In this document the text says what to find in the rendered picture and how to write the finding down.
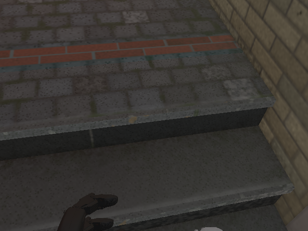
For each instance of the robot left hand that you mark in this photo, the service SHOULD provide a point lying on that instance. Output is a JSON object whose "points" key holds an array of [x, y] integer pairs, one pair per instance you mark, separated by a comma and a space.
{"points": [[74, 218]]}

